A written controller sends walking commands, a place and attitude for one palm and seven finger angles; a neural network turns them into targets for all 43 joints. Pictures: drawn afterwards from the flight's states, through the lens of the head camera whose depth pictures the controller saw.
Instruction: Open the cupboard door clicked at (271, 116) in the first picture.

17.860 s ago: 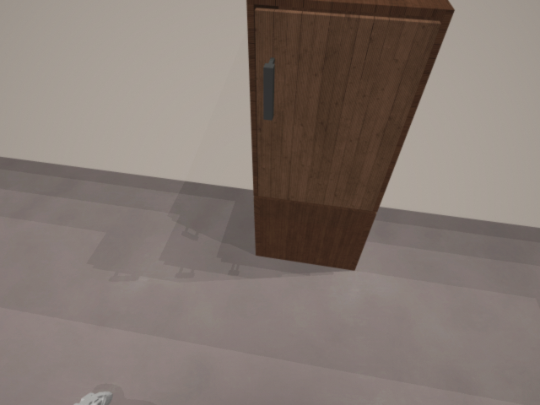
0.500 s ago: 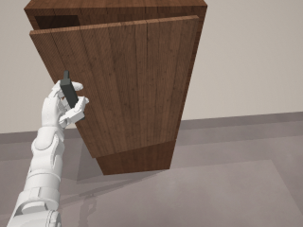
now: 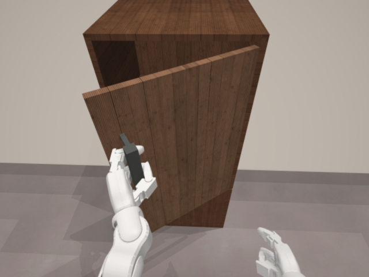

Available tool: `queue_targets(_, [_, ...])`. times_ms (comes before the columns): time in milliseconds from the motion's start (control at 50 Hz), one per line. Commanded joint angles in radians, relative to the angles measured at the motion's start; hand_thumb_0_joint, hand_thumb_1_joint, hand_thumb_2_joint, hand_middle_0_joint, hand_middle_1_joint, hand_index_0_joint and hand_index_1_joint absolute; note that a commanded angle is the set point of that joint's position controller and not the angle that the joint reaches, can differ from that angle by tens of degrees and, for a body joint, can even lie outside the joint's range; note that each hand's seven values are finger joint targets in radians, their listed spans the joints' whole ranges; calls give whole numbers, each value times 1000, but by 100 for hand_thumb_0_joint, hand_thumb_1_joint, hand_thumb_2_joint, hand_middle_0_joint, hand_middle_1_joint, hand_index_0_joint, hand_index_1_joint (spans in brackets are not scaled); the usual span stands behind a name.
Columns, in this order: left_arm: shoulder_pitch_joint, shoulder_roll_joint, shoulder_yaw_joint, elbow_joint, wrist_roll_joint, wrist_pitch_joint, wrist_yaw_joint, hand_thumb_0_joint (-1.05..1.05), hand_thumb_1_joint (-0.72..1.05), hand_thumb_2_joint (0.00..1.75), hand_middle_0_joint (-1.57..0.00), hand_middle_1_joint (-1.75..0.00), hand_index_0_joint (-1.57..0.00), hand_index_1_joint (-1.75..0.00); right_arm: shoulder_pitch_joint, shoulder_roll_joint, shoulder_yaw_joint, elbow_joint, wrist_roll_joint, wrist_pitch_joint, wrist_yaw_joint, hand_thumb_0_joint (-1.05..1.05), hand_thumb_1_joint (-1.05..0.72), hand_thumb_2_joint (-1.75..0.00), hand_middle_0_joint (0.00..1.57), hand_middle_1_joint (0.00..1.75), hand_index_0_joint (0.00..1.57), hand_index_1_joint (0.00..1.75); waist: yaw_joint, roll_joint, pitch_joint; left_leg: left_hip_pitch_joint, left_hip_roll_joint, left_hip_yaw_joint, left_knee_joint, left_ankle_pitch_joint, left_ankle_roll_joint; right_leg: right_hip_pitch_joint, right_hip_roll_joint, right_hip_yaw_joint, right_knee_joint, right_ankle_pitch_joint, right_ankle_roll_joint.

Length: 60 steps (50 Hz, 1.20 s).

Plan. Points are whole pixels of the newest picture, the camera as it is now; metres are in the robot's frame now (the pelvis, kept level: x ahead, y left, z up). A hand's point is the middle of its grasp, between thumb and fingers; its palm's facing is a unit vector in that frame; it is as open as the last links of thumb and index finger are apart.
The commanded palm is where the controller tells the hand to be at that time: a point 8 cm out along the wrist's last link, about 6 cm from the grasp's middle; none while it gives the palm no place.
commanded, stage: pull the door open along its arc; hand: left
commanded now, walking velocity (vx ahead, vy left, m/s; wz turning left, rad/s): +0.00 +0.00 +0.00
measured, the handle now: (132, 163) +0.33 +0.14 +0.10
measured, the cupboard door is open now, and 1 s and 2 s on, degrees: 33 39 42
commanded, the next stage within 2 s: open thumb and fingers to let go in 0.16 s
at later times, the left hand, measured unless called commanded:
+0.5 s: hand (157, 189) +0.27 +0.07 +0.10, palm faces +0.38 -0.93 +0.00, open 7.0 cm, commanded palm +0.21 +0.10 +0.10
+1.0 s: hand (151, 194) +0.25 +0.08 +0.11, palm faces +0.33 -0.94 +0.01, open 14.8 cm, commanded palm +0.20 +0.10 +0.10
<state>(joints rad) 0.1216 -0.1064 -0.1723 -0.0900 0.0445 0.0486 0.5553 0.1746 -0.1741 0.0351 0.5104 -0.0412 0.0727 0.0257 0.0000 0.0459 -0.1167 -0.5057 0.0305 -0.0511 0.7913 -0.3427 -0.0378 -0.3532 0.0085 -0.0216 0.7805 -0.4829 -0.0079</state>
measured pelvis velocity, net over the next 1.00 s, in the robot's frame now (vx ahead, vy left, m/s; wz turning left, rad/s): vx -0.01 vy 0.00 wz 0.02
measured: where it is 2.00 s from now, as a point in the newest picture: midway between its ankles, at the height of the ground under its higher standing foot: outside the picture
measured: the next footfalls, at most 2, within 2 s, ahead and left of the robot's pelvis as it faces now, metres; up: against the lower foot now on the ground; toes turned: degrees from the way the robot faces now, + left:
none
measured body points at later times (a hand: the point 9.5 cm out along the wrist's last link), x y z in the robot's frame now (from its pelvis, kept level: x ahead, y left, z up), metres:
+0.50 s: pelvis +0.01 -0.02 +0.00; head -0.01 -0.04 +0.45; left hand +0.24 +0.12 +0.11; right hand +0.20 -0.23 -0.08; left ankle +0.04 +0.14 -0.71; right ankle -0.05 -0.11 -0.71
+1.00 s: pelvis -0.01 +0.00 +0.00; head -0.03 -0.01 +0.45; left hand +0.23 +0.13 +0.11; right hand +0.19 -0.20 -0.08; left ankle +0.04 +0.14 -0.71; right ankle -0.05 -0.11 -0.71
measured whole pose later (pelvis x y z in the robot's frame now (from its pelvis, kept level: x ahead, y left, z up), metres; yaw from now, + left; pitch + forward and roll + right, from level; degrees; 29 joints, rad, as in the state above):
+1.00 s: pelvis -0.01 +0.00 +0.00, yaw +1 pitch +1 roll -1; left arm 0.22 -0.05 -0.29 -0.18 0.06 0.02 0.54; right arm 0.17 -0.18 0.03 0.54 -0.03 0.07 0.02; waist 0.00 0.05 -0.07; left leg -0.48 0.02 -0.07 0.81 -0.35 -0.03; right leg -0.31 0.00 -0.04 0.79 -0.49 0.00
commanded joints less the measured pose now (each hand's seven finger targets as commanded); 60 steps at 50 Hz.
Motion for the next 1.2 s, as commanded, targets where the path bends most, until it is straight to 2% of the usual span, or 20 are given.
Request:
queue_targets(0, [-101,-84,-119,-281,71,-61,9,0,90,90,-40,-135,-40,-135,-118,-95,-51,-153,-8,-38,-5,0,-90,-90,20,30,20,30,-15,-86,-96,215,-19,40,-60,233,53,-54,-5,-31,-164,379,-14])
queue_targets(60, [-21,-104,-148,-319,27,-62,-11,0,90,90,-40,-135,-40,-135,-148,-88,-46,-156,0,-44,-8,0,-90,-90,20,30,20,30,-5,-102,-70,223,-27,43,-56,205,56,-30,-17,-17,-207,365,-9])
queue_targets(140, [148,-75,-130,-385,0,-63,-36,0,90,90,-40,-135,-40,-135,-165,-80,-41,-162,3,-45,-8,0,-90,-90,20,30,20,30,26,-105,-61,231,-33,46,-60,221,56,8,-26,-9,-223,412,-6])
queue_targets(200, [27,-47,-89,-352,-2,-70,-15,0,90,90,-40,-135,-40,-135,-172,-86,-35,-147,-6,-44,-19,0,-90,-90,20,30,20,30,12,-122,-17,218,-43,41,-54,191,56,-27,-31,4,-238,373,3])
queue_targets(220, [-3,-34,-75,-327,0,-70,-6,0,90,90,-40,-135,-40,-135,-181,-86,-35,-139,-6,-46,-22,0,-90,-90,20,30,20,30,10,-135,27,210,-41,37,-54,173,57,-50,-29,5,-256,315,1])
queue_targets(240, [-109,-13,-46,-300,-1,-79,7,0,90,90,-40,-135,-40,-135,-195,-88,-32,-121,-10,-44,-30,0,-90,-90,20,30,20,30,-3,-148,38,203,-46,31,-54,154,58,-74,-33,12,-259,274,2])
queue_targets(320, [-77,-41,-60,-260,13,-88,13,0,62,78,-38,-132,-38,-132,-187,-86,-39,-119,-16,-50,-33,0,-90,-90,20,30,20,30,23,-132,-27,219,-48,34,-56,174,60,-52,-33,12,-243,293,-1])
queue_targets(400, [-22,-56,-82,-306,10,-101,-13,0,34,66,-36,-129,-36,-129,-149,-87,-50,-131,-12,-51,-30,0,-90,-90,20,30,20,30,23,-144,-127,239,-44,44,-57,265,58,21,-37,1,-186,524,10])
queue_targets(460, [19,-59,-97,-333,6,-107,-35,0,13,57,-35,-127,-35,-127,-136,-89,-52,-139,-8,-49,-27,0,-90,-90,20,30,20,30,16,-150,-115,244,-37,44,-59,293,59,30,-33,-10,-171,582,10])
queue_targets(500, [36,-64,-115,-363,10,-112,-42,0,-1,51,-33,-125,-33,-125,-129,-92,-51,-147,-6,-52,-22,0,-90,-90,20,30,20,30,11,-123,-114,246,-37,46,-53,303,59,25,-31,-14,-162,592,8])
queue_targets(640, [12,-71,-152,-381,26,-121,-48,0,-50,30,-30,-120,-30,-120,-130,-98,-49,-154,-3,-61,-19,0,-90,-90,20,30,20,30,-10,-97,-68,235,-30,29,-46,262,63,-41,-19,-27,-157,458,-6])
queue_targets(680, [8,-97,-179,-382,28,-122,-49,0,-50,30,-30,-120,-30,-120,-128,-98,-48,-159,-1,-67,-17,0,-90,-90,20,30,20,30,-12,-100,-78,236,-30,25,-43,263,65,-49,-16,-32,-148,450,-8])
queue_targets(780, [16,-102,-177,-371,23,-110,-42,0,-50,30,-26,-95,-26,-95,-134,-96,-50,-162,3,-72,-15,0,-90,-90,20,30,20,30,1,-105,-102,233,-28,22,-46,251,62,-48,-9,-44,-139,413,-13])
queue_targets(820, [27,-102,-171,-335,21,-97,-38,0,-50,30,-24,-85,-24,-85,-144,-97,-48,-157,5,-68,-15,0,-90,-90,20,30,20,30,4,-116,-70,222,-26,19,-52,227,61,-56,-8,-47,-156,371,-15])
queue_targets(880, [-68,-125,-181,-321,25,-85,-20,0,-50,30,-22,-70,-22,-70,-165,-95,-45,-149,5,-65,-15,0,-90,-90,20,30,20,30,-5,-101,-59,225,-26,15,-60,185,59,-84,-7,-49,-164,292,-18])
queue_targets(1040, [-107,-114,-153,-277,28,-52,7,0,-50,30,-15,-30,-15,-30,-191,-88,-41,-129,4,-55,-10,0,-90,-90,20,30,20,30,11,-69,-62,219,-24,12,-82,142,50,-86,-2,-56,-179,206,-28])
queue_targets(1080, [-152,-120,-151,-260,26,-47,17,0,-50,30,-15,-30,-15,-30,-202,-85,-38,-125,3,-54,-12,0,-90,-90,20,30,20,30,5,-78,-47,217,-26,14,-81,115,50,-100,-2,-56,-190,166,-26])
queue_targets(1140, [-163,-117,-130,-227,25,-35,31,0,-50,30,-15,-30,-15,-30,-218,-82,-36,-117,0,-49,-12,0,-90,-90,20,30,20,30,20,-71,-51,214,-29,14,-90,91,47,-99,-2,-56,-195,131,-29])
queue_targets(1160, [-191,-128,-139,-213,24,-31,34,0,-50,30,-15,-30,-15,-30,-221,-81,-33,-115,0,-46,-11,0,-90,-90,20,30,20,30,13,-77,-40,211,-30,14,-90,82,47,-108,-3,-56,-198,119,-28])
queue_targets(1180, [-194,-13,-338,-236,118,-88,-179,0,-50,30,-15,-30,-15,-30,-117,-126,-41,-102,2,-42,0,0,-90,-90,20,30,20,30,-98,-138,40,239,-29,10,-96,106,67,-164,-6,-9,-199,190,-16])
